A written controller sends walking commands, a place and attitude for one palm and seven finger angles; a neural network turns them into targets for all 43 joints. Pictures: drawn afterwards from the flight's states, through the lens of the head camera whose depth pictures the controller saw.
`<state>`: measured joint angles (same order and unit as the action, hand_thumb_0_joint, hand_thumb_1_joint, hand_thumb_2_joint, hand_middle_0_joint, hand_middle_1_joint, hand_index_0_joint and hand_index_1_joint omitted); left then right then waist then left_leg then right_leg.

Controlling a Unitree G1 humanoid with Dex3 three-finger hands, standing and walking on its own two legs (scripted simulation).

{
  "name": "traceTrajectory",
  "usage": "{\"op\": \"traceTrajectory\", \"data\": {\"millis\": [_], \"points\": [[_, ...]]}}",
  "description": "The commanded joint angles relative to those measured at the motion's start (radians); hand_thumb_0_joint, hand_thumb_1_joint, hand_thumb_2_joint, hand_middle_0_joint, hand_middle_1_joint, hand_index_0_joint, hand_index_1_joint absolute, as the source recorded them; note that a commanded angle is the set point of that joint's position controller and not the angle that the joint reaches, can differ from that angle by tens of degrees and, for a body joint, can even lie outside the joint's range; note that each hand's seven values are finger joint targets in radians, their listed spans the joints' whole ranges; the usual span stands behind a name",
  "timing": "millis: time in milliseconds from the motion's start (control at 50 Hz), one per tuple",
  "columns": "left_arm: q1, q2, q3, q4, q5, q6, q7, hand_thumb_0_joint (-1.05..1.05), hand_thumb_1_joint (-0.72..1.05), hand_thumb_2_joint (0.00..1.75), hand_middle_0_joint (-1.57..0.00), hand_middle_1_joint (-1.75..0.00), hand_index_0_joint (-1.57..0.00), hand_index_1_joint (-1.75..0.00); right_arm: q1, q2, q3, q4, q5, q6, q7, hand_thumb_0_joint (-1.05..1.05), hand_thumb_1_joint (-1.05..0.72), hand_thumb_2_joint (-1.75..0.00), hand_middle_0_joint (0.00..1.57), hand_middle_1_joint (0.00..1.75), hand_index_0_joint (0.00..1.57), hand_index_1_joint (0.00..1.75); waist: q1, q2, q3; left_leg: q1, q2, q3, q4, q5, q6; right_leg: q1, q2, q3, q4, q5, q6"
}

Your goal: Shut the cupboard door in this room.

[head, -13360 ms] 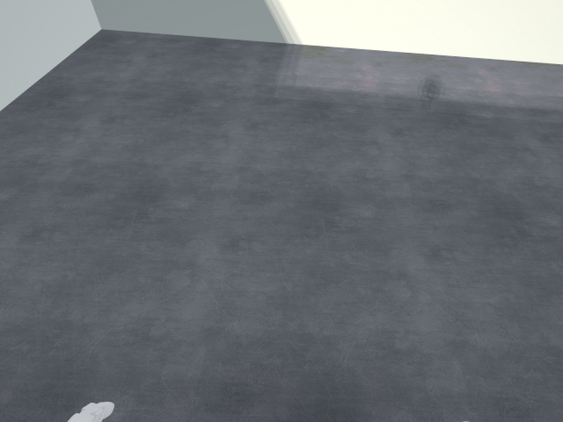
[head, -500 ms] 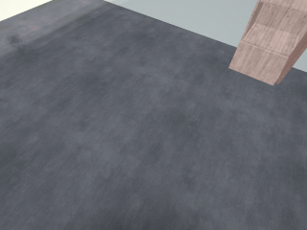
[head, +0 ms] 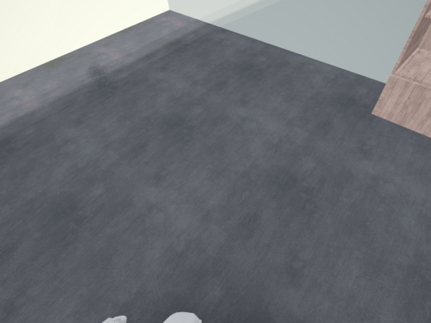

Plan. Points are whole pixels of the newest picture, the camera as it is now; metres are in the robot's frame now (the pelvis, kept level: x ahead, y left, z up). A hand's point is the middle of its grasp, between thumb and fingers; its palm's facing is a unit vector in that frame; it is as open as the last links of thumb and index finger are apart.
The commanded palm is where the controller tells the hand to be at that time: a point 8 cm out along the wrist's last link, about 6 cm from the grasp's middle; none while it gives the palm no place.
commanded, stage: turn or walk to find it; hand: left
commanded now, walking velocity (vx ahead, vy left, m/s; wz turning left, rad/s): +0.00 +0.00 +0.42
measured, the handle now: out of the picture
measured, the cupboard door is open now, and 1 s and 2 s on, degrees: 88 88 88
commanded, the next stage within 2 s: none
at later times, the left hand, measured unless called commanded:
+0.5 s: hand out of the picture -0.02 +0.26 -0.17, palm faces +0.24 -0.94 -0.25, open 7.4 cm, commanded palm none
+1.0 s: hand out of the picture -0.06 +0.18 -0.15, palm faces +0.43 -0.87 -0.26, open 7.3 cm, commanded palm none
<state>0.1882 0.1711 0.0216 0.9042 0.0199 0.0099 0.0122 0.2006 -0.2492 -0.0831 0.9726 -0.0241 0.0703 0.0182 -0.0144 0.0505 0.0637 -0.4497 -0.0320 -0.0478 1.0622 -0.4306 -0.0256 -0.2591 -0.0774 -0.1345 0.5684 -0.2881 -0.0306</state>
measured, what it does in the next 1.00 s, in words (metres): steps on the spot, turning left: left foot, then right foot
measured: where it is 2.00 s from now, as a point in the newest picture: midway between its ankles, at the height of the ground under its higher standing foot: outside the picture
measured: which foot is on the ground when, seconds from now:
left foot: up 0.00-0.30, down 0.32-0.72, up 0.74-1.00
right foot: down 0.00-0.32, up 0.34-0.68, down 0.70-1.00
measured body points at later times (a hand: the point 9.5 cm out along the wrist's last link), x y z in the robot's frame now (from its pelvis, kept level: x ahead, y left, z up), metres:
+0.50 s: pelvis -0.02 +0.03 +0.00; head +0.00 +0.06 +0.45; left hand -0.03 +0.31 -0.15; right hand +0.11 -0.19 -0.13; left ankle -0.04 +0.14 -0.74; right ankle +0.00 -0.10 -0.67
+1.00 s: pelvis -0.03 -0.02 +0.01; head +0.00 -0.03 +0.45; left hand -0.08 +0.23 -0.13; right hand +0.11 -0.24 -0.15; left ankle -0.13 +0.12 -0.66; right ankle +0.01 -0.09 -0.74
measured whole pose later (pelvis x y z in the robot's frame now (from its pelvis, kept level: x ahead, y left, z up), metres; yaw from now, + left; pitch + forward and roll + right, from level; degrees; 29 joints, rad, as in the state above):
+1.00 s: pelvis -0.03 -0.02 +0.01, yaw +26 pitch -1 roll +2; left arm 0.22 0.17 0.03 0.94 0.03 0.01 0.02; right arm 0.21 -0.25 -0.08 1.00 -0.02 0.08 0.02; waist -0.01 0.01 0.08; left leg -0.42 0.03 -0.02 1.02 -0.41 -0.06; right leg -0.22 -0.10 -0.20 0.50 -0.26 -0.03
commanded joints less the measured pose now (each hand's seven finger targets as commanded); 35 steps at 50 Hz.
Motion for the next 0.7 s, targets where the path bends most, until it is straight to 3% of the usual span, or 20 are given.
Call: {"op": "traceTrajectory", "data": {"millis": [0,120,180,220,240,260,280,300,320,340,380,400,420,560,600,640,660,680], "points": [[-0.01,0.185,0.052,-0.061,0.002,-0.024,0.02,0.0,0.9,0.9,-0.2,-0.3,-0.2,-0.3,0.024,-0.066,-0.013,-0.056,0.002,-0.014,0.004,0.0,-0.9,-0.9,0.2,0.3,0.2,0.3,0.004,-0.214,-0.035,-0.071,0.06,0.011,0.122,0.065,-0.028,0.041,-0.236,0.162,-0.286,0.144,-0.072],[0.085,0.229,0.065,-0.01,0.01,-0.018,0.018,0.0,0.9,0.9,-0.2,-0.3,-0.2,-0.3,-0.06,-0.044,0.004,-0.073,0.009,-0.02,0.002,0.0,-0.9,-0.9,0.2,0.3,0.2,0.3,0.059,-0.215,-0.056,-0.02,0.066,0.078,-0.14,-0.02,-0.04,0.143,-0.277,0.123,-0.244,0.3,-0.104],[0.097,0.252,0.075,0.007,0.012,-0.014,0.018,0.0,0.9,0.9,-0.2,-0.3,-0.2,-0.3,-0.069,-0.036,0.014,-0.075,0.015,-0.032,-0.002,0.0,-0.9,-0.9,0.2,0.3,0.2,0.3,0.069,-0.238,-0.095,0.033,0.067,0.108,-0.273,-0.042,-0.03,0.18,-0.296,0.111,-0.193,0.4,-0.118],[0.084,0.254,0.077,0.017,0.01,-0.009,0.016,0.0,0.9,0.9,-0.2,-0.3,-0.2,-0.3,-0.033,-0.037,0.016,-0.067,0.018,-0.04,-0.006,0.0,-0.9,-0.9,0.2,0.3,0.2,0.3,0.049,-0.238,-0.117,0.106,0.059,0.129,-0.409,0.009,-0.023,0.173,-0.29,0.09,-0.138,0.425,-0.096],[0.074,0.253,0.078,0.017,0.006,-0.006,0.016,0.0,0.9,0.9,-0.2,-0.3,-0.2,-0.3,0.002,-0.04,0.017,-0.057,0.016,-0.045,-0.008,0.0,-0.9,-0.9,0.2,0.3,0.2,0.3,0.028,-0.229,-0.131,0.171,0.054,0.139,-0.512,0.091,-0.018,0.151,-0.274,0.058,-0.094,0.403,-0.066],[0.065,0.241,0.078,0.016,-0.003,-0.001,0.014,0.0,0.9,0.9,-0.2,-0.3,-0.2,-0.3,0.043,-0.062,0.011,-0.046,0.014,-0.053,-0.007,0.0,-0.9,-0.9,0.2,0.3,0.2,0.3,0.001,-0.172,-0.145,0.286,0.07,0.124,-0.653,0.219,-0.006,0.079,-0.251,0.017,-0.015,0.334,-0.018],[0.081,0.197,0.072,-0.002,-0.011,0.008,0.009,0.0,0.9,0.9,-0.2,-0.3,-0.2,-0.3,0.063,-0.138,-0.006,-0.048,0.007,-0.063,-0.009,0.0,-0.9,-0.9,0.2,0.3,0.2,0.3,-0.01,0.037,-0.16,0.415,0.213,-0.07,-0.725,0.351,0.052,-0.097,-0.16,-0.037,0.145,0.124,0.047],[0.05,0.136,0.052,-0.038,-0.01,0.014,0.003,0.0,0.9,0.9,-0.2,-0.3,-0.2,-0.3,0.088,-0.225,-0.026,-0.052,0.003,-0.059,-0.014,0.0,-0.9,-0.9,0.2,0.3,0.2,0.3,-0.03,0.263,-0.116,0.442,0.42,-0.31,-0.762,0.605,0.165,-0.306,-0.053,-0.042,0.325,-0.317,0.101],[-0.023,0.154,0.044,-0.053,0.001,0.027,0.009,0.0,0.9,0.9,-0.2,-0.3,-0.2,-0.3,0.117,-0.23,-0.025,-0.036,0.004,-0.055,-0.021,0.0,-0.9,-0.9,0.2,0.3,0.2,0.3,-0.059,0.2,-0.102,0.36,0.442,-0.317,-0.771,0.552,0.211,-0.288,-0.052,0.046,0.437,-0.336,0.095],[-0.053,0.141,0.052,-0.047,0.0,0.029,0.008,0.0,0.9,0.9,-0.2,-0.3,-0.2,-0.3,0.088,-0.206,-0.023,-0.031,0.002,-0.057,-0.031,0.0,-0.9,-0.9,0.2,0.3,0.2,0.3,-0.045,0.211,-0.079,0.335,0.397,-0.289,-0.766,0.531,0.212,-0.319,-0.048,0.082,0.497,-0.294,0.097],[-0.032,0.155,0.057,-0.015,-0.005,0.024,-0.002,0.0,0.9,0.9,-0.2,-0.3,-0.2,-0.3,-0.006,-0.152,-0.002,-0.053,0.002,-0.06,-0.037,0.0,-0.9,-0.9,0.2,0.3,0.2,0.3,-0.003,0.142,-0.048,0.294,0.308,-0.186,-0.747,0.544,0.188,-0.292,-0.042,0.103,0.525,-0.176,0.098],[0.0,0.15,0.054,-0.004,-0.006,0.023,-0.005,0.0,0.9,0.9,-0.2,-0.3,-0.2,-0.3,-0.027,-0.151,0.0,-0.061,0.004,-0.063,-0.037,0.0,-0.9,-0.9,0.2,0.3,0.2,0.3,0.012,0.126,-0.066,0.313,0.282,-0.145,-0.735,0.574,0.178,-0.282,-0.035,0.096,0.514,-0.152,0.104],[0.006,0.151,0.054,0.003,-0.007,0.022,-0.006,0.0,0.9,0.9,-0.2,-0.3,-0.2,-0.3,-0.025,-0.146,0.001,-0.063,0.006,-0.065,-0.036,0.0,-0.9,-0.9,0.2,0.3,0.2,0.3,0.01,0.105,-0.069,0.307,0.271,-0.133,-0.736,0.58,0.174,-0.264,-0.03,0.095,0.502,-0.138,0.105],[-0.036,0.127,0.044,-0.032,-0.01,0.019,0.0,0.0,0.9,0.9,-0.2,-0.3,-0.2,-0.3,0.011,-0.153,-0.016,-0.062,-0.002,-0.054,-0.031,0.0,-0.9,-0.9,0.2,0.3,0.2,0.3,-0.017,0.099,-0.083,0.31,0.264,-0.211,-0.714,0.564,0.193,-0.18,0.012,0.092,0.265,-0.17,0.106],[-0.001,0.124,0.043,-0.029,-0.013,0.013,0.003,0.0,0.9,0.9,-0.2,-0.3,-0.2,-0.3,-0.009,-0.16,-0.02,-0.071,-0.002,-0.05,-0.029,0.0,-0.9,-0.9,0.2,0.3,0.2,0.3,-0.002,0.112,-0.092,0.278,0.253,-0.231,-0.686,0.585,0.185,-0.103,0.033,0.077,0.149,-0.146,0.101],[0.064,0.135,0.046,-0.013,-0.014,0.003,0.005,0.0,0.9,0.9,-0.2,-0.3,-0.2,-0.3,-0.027,-0.148,-0.022,-0.079,0.002,-0.047,-0.026,0.0,-0.9,-0.9,0.2,0.3,0.2,0.3,0.03,0.085,-0.105,0.194,0.214,-0.227,-0.633,0.529,0.151,0.043,0.045,0.065,-0.035,-0.006,0.096],[0.112,0.155,0.051,-0.005,-0.01,-0.005,0.008,0.0,0.9,0.9,-0.2,-0.3,-0.2,-0.3,-0.037,-0.132,-0.02,-0.086,0.009,-0.047,-0.023,0.0,-0.9,-0.9,0.2,0.3,0.2,0.3,0.055,0.037,-0.118,0.123,0.172,-0.198,-0.576,0.417,0.111,0.149,0.012,0.085,-0.165,0.082,0.091],[0.129,0.226,0.064,-0.005,0.004,-0.015,0.016,0.0,0.9,0.9,-0.2,-0.3,-0.2,-0.3,-0.02,-0.073,-0.013,-0.098,0.017,-0.048,-0.017,0.0,-0.9,-0.9,0.2,0.3,0.2,0.3,0.057,-0.166,-0.125,-0.036,0.069,-0.095,-0.42,0.201,0.047,0.263,-0.168,0.267,-0.255,0.068,0.037]]}}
